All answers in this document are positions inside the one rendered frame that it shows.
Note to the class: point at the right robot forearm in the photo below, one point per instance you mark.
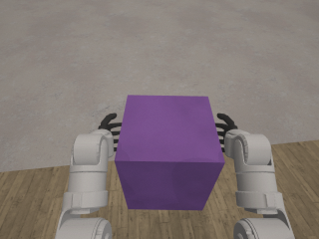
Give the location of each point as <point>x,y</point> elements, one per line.
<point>254,167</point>

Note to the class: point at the robot left upper arm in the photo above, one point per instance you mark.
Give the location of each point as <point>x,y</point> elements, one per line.
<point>85,228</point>

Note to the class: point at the robot left hand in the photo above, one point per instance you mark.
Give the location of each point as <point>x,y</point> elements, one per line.
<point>108,126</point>

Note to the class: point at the carton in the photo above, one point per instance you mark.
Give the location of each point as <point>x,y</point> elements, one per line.
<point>168,155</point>

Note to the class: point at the left robot forearm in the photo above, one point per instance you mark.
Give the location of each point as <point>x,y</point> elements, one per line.
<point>88,175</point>

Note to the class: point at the robot right upper arm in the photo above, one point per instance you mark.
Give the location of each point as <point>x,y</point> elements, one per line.
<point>261,228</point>

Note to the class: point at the robot right hand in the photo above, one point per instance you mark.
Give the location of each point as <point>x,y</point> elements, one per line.
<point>226,127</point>

